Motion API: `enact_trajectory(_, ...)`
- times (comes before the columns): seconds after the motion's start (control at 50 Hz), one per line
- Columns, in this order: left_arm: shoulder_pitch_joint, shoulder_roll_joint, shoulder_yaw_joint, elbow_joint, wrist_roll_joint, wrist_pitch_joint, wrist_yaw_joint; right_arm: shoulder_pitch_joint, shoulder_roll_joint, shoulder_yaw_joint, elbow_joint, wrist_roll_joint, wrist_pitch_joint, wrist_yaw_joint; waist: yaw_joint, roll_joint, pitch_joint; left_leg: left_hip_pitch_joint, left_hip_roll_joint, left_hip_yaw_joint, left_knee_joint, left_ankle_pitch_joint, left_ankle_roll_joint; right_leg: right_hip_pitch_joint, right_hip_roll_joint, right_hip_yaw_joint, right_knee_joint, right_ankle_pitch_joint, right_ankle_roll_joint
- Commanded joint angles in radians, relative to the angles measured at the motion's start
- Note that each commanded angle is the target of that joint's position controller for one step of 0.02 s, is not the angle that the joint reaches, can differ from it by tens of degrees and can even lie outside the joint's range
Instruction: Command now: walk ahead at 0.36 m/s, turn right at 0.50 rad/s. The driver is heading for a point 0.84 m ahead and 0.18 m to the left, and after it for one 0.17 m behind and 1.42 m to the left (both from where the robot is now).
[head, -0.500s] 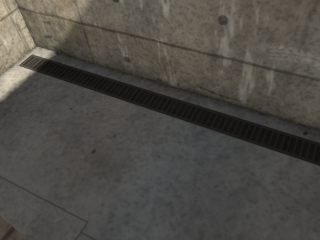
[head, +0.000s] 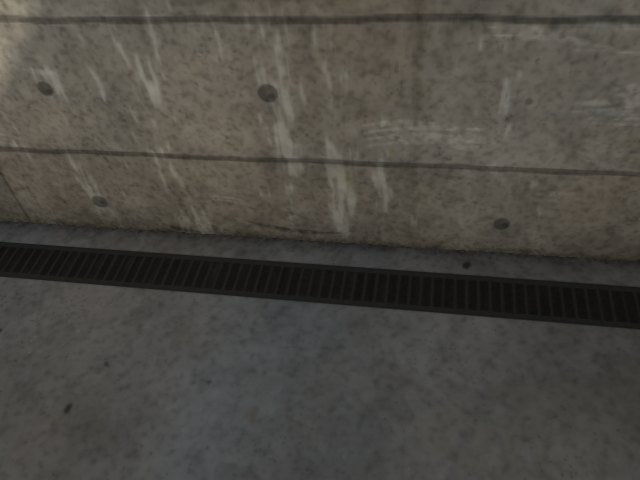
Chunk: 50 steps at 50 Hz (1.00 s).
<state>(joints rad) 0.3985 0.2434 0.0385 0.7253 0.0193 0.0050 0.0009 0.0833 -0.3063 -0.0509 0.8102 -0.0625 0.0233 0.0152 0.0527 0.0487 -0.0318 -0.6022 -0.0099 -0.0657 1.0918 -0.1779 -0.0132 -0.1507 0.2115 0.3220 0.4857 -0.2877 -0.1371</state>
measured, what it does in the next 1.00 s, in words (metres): goes down: left foot 0.19 m lower, then right foot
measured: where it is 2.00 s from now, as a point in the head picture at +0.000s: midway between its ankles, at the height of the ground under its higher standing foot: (303, 397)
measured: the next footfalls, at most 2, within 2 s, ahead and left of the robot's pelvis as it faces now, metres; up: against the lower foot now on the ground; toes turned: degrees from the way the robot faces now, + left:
left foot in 0.44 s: +0.32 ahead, +0.23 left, -0.19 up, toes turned -5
right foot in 0.90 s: +0.60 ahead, +0.13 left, -0.19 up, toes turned -2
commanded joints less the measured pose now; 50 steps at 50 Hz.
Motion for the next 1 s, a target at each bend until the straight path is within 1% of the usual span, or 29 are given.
enact_trajectory(0.02, 0.034, 0.143, 0.040, -0.030, 0.011, -0.022, 0.004, -0.096, -0.082, -0.013, -0.072, 0.005, -0.029, -0.004, 0.013, -0.147, 0.064, -0.188, 0.021, -0.019, -0.049, 0.015, 0.003, 0.143, -0.269, 0.337, -0.101, 0.201, -0.121)
enact_trajectory(0.08, 0.059, 0.166, 0.043, 0.006, 0.008, -0.036, 0.007, -0.111, -0.082, -0.013, -0.068, 0.002, -0.039, -0.012, 0.021, -0.131, 0.087, -0.159, 0.018, -0.026, -0.078, -0.001, -0.001, 0.130, -0.291, 0.348, -0.078, 0.282, -0.128)
enact_trajectory(0.14, 0.168, 0.175, 0.056, 0.096, 0.013, -0.069, 0.020, -0.231, -0.106, -0.042, -0.108, 0.017, -0.058, -0.012, 0.092, -0.096, 0.108, -0.437, 0.045, -0.107, -0.256, 0.182, -0.011, 0.347, -0.272, 0.359, 0.041, 0.031, -0.168)
enact_trajectory(0.18, 0.144, 0.171, 0.058, 0.106, 0.015, -0.087, 0.018, -0.205, -0.095, -0.048, -0.095, 0.023, -0.073, -0.005, 0.076, -0.116, 0.112, -0.377, 0.045, -0.121, -0.292, 0.222, -0.008, 0.255, -0.264, 0.389, 0.085, 0.039, -0.178)
enact_trajectory(0.2, 0.105, 0.144, 0.047, 0.108, 0.010, -0.088, 0.016, -0.219, -0.063, -0.033, -0.115, 0.012, -0.074, 0.005, 0.061, -0.071, 0.114, -0.257, 0.034, -0.080, -0.378, 0.387, -0.007, 0.083, -0.223, 0.327, 0.109, -0.071, -0.167)
enact_trajectory(0.26, 0.021, 0.112, 0.022, 0.105, 0.012, -0.091, -0.004, -0.174, 0.008, -0.014, -0.099, 0.021, -0.089, 0.025, 0.048, -0.096, 0.096, 0.074, 0.007, -0.027, -0.412, 0.580, 0.010, -0.210, -0.168, 0.304, 0.133, -0.216, -0.140)
enact_trajectory(0.3, 0.040, 0.110, 0.017, 0.142, 0.021, -0.086, -0.007, -0.165, 0.006, -0.008, -0.107, 0.042, -0.095, 0.016, 0.055, -0.161, 0.124, 0.179, 0.007, -0.020, -0.495, 0.567, 0.012, -0.250, -0.142, 0.258, 0.195, -0.220, -0.114)
enact_trajectory(0.38, 0.121, 0.116, 0.013, 0.214, 0.035, -0.074, 0.027, -0.005, 0.005, -0.010, -0.053, 0.054, -0.111, 0.000, 0.063, -0.098, 0.169, 0.320, 0.082, -0.043, -0.867, 0.620, 0.027, -0.108, -0.118, 0.172, 0.476, -0.054, -0.084)
enact_trajectory(0.4, 0.130, 0.132, 0.020, 0.232, 0.038, -0.063, 0.032, 0.092, -0.008, -0.023, -0.018, 0.050, -0.110, -0.010, 0.026, -0.077, 0.146, 0.411, 0.095, -0.013, -0.953, 0.636, 0.041, -0.091, -0.110, 0.129, 0.614, 0.057, -0.082)
enact_trajectory(0.42, 0.139, 0.141, 0.030, 0.241, 0.050, -0.052, 0.023, 0.208, -0.056, -0.050, 0.022, 0.046, -0.099, -0.018, -0.014, -0.008, 0.080, 0.598, 0.127, -0.078, -0.938, 0.546, 0.048, -0.190, -0.077, 0.083, 0.852, -0.087, -0.091)
enact_trajectory(0.44, 0.119, 0.107, 0.030, 0.243, 0.025, -0.062, 0.012, 0.379, -0.091, -0.054, 0.067, 0.029, -0.097, -0.011, -0.096, 0.027, -0.026, 0.861, 0.150, -0.040, -0.723, 0.630, 0.061, -0.364, -0.035, -0.032, 1.070, -0.379, -0.063)
enact_trajectory(0.46, 0.237, 0.050, 0.027, 0.251, -0.009, -0.066, 0.018, 0.489, -0.129, -0.062, 0.091, 0.015, -0.104, 0.000, -0.062, 0.090, -0.137, 1.126, 0.280, -0.103, -0.391, 0.925, 0.075, -0.613, -0.011, -0.069, 1.400, -0.600, -0.038)
enact_trajectory(0.48, 0.234, 0.058, 0.014, 0.230, -0.007, -0.064, 0.039, 0.520, -0.113, -0.061, 0.108, 0.030, -0.099, 0.002, -0.067, 0.136, -0.191, 1.212, 0.326, -0.179, -0.323, 0.854, 0.080, -0.805, -0.081, -0.152, 1.482, -0.503, -0.031)
enact_trajectory(0.5, 0.140, 0.092, 0.003, 0.185, -0.003, -0.062, 0.041, 0.472, -0.169, -0.082, 0.100, 0.051, -0.095, -0.013, -0.092, 0.305, -0.246, 1.173, 0.425, -0.435, -0.510, 0.252, 0.247, -0.950, -0.108, -0.241, 1.553, -0.385, 0.011)
enact_trajectory(0.52, -0.022, 0.119, 0.010, 0.192, 0.060, -0.050, 0.029, 0.423, -0.047, -0.060, 0.083, 0.058, -0.081, -0.027, -0.124, 0.097, -0.110, 0.943, 0.316, -0.439, -0.733, -0.314, 0.203, -0.956, -0.183, -0.291, 1.388, -0.213, 0.003)
enact_trajectory(0.54, -0.090, 0.109, 0.008, 0.161, 0.056, -0.053, 0.009, 0.393, -0.051, -0.054, 0.073, 0.048, -0.092, -0.041, -0.122, 0.161, -0.045, 0.794, 0.355, -0.546, -0.789, -0.307, 0.252, -0.926, -0.199, -0.294, 1.364, -0.165, 0.012)
enact_trajectory(0.56, -0.219, 0.100, 0.009, 0.131, 0.064, -0.068, 0.001, 0.351, -0.003, -0.028, 0.094, 0.037, -0.114, -0.040, -0.096, 0.011, 0.069, 0.645, 0.316, -0.447, -0.764, -0.031, 0.211, -0.894, -0.249, -0.218, 1.140, 0.005, 0.018)
enact_trajectory(0.58, -0.224, 0.059, 0.001, 0.134, 0.068, -0.066, -0.007, 0.394, 0.030, -0.016, 0.120, 0.042, -0.130, -0.038, -0.079, 0.023, 0.108, 0.543, 0.298, -0.401, -0.735, 0.200, 0.199, -0.832, -0.259, -0.232, 1.055, 0.006, 0.031)
enact_trajectory(0.6, -0.249, 0.019, -0.014, 0.121, 0.052, -0.056, -0.011, 0.384, 0.057, -0.004, 0.142, 0.044, -0.138, -0.039, -0.037, -0.041, 0.152, 0.390, 0.223, -0.287, -0.778, 0.317, 0.180, -0.734, -0.268, -0.275, 0.862, 0.041, 0.072)
enact_trajectory(0.66, -0.295, -0.028, -0.037, 0.077, 0.037, -0.066, -0.028, 0.415, 0.078, 0.008, 0.154, 0.068, -0.136, -0.036, -0.036, 0.077, 0.077, 0.388, 0.155, -0.139, -0.800, 0.744, 0.174, -0.536, -0.222, -0.344, 0.573, 0.190, 0.099)
enact_trajectory(0.7, -0.350, -0.033, -0.049, 0.059, 0.030, -0.070, -0.030, 0.435, 0.086, 0.012, 0.162, 0.086, -0.132, -0.035, -0.043, 0.072, 0.063, 0.421, 0.137, -0.105, -0.808, 0.801, 0.138, -0.472, -0.198, -0.369, 0.441, 0.321, 0.079)
enact_trajectory(0.8, -0.464, -0.027, -0.059, 0.053, 0.010, -0.057, -0.014, 0.539, 0.088, 0.032, 0.232, 0.063, -0.105, -0.023, -0.074, 0.009, 0.115, 0.516, 0.129, -0.070, -0.792, 0.968, 0.102, -0.362, -0.136, -0.430, 0.274, 0.292, 0.038)
enact_trajectory(0.86, -0.288, 0.040, -0.037, 0.104, 0.007, -0.067, 0.001, 0.486, 0.017, 0.028, 0.231, 0.051, -0.112, -0.023, 0.044, 0.028, 0.035, 0.489, 0.164, -0.076, -0.516, 1.195, 0.116, -0.053, -0.097, -0.401, 0.181, 0.183, -0.005)
enact_trajectory(0.88, -0.164, 0.076, -0.027, 0.167, 0.001, -0.069, 0.008, 0.446, -0.030, 0.013, 0.218, 0.061, -0.116, -0.026, 0.094, 0.019, -0.012, 0.484, 0.140, -0.060, -0.381, 1.072, 0.092, 0.062, -0.115, -0.385, 0.046, 0.236, -0.023)
enact_trajectory(0.9, -0.062, 0.118, -0.011, 0.199, 0.027, -0.082, 0.013, 0.417, 0.000, 0.020, 0.217, 0.071, -0.123, -0.030, 0.136, -0.013, -0.023, 0.325, 0.105, -0.053, -0.184, 0.776, 0.073, 0.254, -0.211, -0.259, -0.010, 0.283, -0.059)
enact_trajectory(0.92, -0.002, 0.164, 0.002, 0.212, 0.040, -0.085, 0.008, 0.482, 0.111, 0.038, 0.195, 0.066, -0.124, -0.034, 0.079, -0.250, -0.142, 0.089, -0.022, 0.023, 0.190, -0.338, 0.051, 0.502, -0.509, 0.046, 0.102, 0.729, -0.177)
enact_trajectory(0.94, 0.034, 0.122, 0.001, 0.209, 0.012, -0.077, -0.008, 0.592, 0.062, 0.028, 0.218, 0.072, -0.103, -0.045, 0.056, -0.138, -0.250, -0.054, -0.046, -0.008, 0.321, -0.478, 0.070, 0.570, -0.620, 0.280, 0.050, 0.608, -0.287)
enact_trajectory(0.96, -0.055, 0.080, 0.000, 0.207, 0.001, -0.074, -0.014, 0.470, 0.032, 0.023, 0.196, 0.047, -0.099, -0.040, 0.043, -0.036, -0.090, -0.133, -0.014, 0.002, 0.269, -0.363, 0.089, 0.411, -0.559, 0.222, -0.072, 0.328, -0.266)
enact_trajectory(1.0, -0.158, 0.042, -0.001, 0.208, 0.015, -0.090, -0.019, 0.344, 0.055, 0.017, 0.158, 0.028, -0.100, -0.021, -0.025, -0.048, 0.106, -0.091, 0.033, -0.009, 0.135, -0.281, 0.088, 0.114, -0.474, 0.096, -0.193, 0.267, -0.190)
